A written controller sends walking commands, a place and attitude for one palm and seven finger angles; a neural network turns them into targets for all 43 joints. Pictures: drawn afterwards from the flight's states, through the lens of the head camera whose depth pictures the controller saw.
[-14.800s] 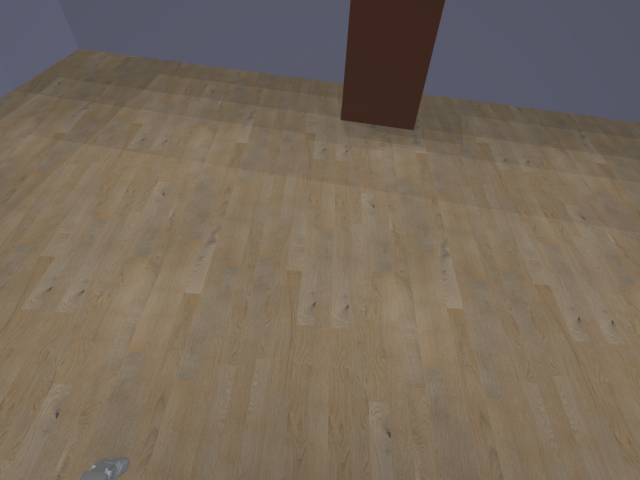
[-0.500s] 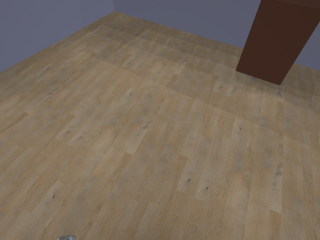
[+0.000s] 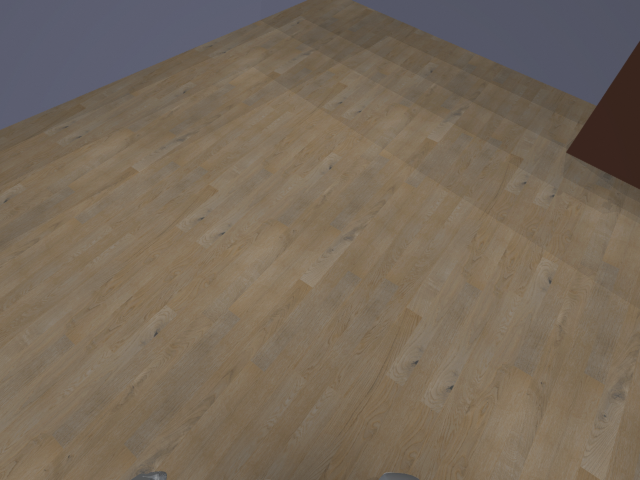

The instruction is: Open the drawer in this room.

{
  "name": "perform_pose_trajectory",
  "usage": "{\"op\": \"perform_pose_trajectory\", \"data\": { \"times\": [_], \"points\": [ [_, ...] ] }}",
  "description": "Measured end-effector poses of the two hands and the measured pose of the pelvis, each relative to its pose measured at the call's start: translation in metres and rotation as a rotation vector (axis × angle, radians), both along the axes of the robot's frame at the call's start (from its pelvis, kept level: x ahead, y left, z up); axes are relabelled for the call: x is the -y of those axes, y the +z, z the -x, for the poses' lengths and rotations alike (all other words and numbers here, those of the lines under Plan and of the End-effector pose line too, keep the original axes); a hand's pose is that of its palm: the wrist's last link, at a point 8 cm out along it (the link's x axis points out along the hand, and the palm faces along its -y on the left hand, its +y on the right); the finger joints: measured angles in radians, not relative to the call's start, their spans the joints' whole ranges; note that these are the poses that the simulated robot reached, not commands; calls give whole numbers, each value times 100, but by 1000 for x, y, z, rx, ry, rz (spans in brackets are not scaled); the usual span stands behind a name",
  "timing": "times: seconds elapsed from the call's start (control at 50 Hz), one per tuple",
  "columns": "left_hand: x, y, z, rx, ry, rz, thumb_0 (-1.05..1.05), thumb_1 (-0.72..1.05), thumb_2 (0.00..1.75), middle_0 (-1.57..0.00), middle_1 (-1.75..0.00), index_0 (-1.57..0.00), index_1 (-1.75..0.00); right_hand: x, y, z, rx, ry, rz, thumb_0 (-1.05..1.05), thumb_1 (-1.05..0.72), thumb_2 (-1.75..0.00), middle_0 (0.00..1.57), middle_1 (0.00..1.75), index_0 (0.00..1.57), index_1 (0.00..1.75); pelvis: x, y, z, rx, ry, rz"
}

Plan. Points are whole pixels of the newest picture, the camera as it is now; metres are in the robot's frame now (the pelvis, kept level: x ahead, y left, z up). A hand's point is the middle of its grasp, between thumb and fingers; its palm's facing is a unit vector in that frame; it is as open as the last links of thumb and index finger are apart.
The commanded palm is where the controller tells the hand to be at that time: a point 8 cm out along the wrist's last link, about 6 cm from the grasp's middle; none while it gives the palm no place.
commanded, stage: turn or walk to find it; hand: left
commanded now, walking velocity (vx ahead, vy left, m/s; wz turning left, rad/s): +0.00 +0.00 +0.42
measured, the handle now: out of the picture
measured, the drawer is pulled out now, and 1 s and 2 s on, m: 0.00 0.00 0.00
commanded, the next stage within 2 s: none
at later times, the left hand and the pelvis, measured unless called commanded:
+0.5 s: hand out of the picture -0.06 +0.13 -0.16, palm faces +0.30 -0.92 -0.25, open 7.3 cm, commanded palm none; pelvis -0.02 -0.05 +0.00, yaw +16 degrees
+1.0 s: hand out of the picture -0.07 +0.20 -0.16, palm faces +0.46 -0.85 -0.25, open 7.3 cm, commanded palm none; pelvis -0.05 -0.03 +0.01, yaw +27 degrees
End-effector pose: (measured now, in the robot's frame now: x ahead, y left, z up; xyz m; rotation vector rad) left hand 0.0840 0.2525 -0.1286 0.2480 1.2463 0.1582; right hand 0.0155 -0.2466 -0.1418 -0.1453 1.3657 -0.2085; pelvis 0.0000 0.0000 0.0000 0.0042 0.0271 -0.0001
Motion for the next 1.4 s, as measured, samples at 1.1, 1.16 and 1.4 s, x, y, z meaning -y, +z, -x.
{"op": "perform_pose_trajectory", "data": {
  "times": [1.1,1.16,1.4],
  "points": [
    [28,8,156,90,497,-19,0,91,90,-20,-30,-20,-30,0,-3,-77,16,513,-18,0,-90,-89,20,30,20,30,44,-1,45,9,513,-10],
    [42,12,152,121,503,-45,0,91,90,-20,-30,-20,-30,16,-16,-77,-18,517,-31,0,-90,-89,20,30,20,30,56,-6,42,12,540,-12],
    [101,17,213,42,672,-12,0,90,90,-21,-30,-21,-30,22,-8,-109,-46,648,-31,0,-91,-90,20,30,20,30,74,5,40,19,672,-44]
  ]
}}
